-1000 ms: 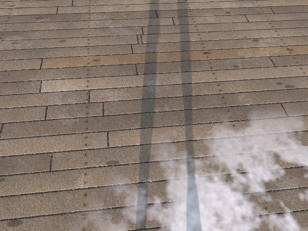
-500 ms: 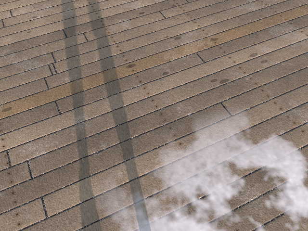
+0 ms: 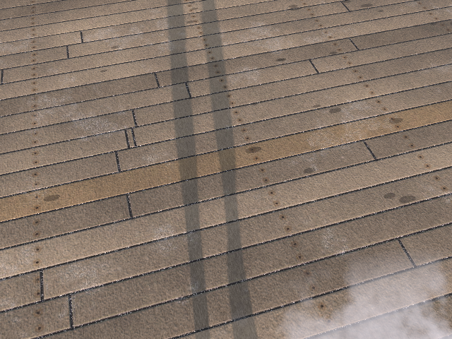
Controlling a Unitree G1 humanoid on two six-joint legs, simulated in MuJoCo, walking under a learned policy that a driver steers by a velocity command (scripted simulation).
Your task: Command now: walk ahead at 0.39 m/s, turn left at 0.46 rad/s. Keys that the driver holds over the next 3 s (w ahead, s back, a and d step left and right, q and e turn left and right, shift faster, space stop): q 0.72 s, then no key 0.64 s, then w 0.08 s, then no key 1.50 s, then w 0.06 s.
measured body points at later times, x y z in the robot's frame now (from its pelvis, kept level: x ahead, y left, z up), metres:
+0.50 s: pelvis +0.17 -0.03 +0.01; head +0.22 -0.04 +0.45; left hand +0.26 +0.27 -0.08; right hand +0.33 -0.29 -0.12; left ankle +0.06 +0.04 -0.65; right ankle +0.27 -0.10 -0.73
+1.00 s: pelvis +0.16 -0.01 +0.02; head +0.15 +0.03 +0.47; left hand +0.08 +0.27 -0.12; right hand +0.40 -0.16 -0.08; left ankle +0.12 +0.06 -0.73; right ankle +0.24 -0.12 -0.67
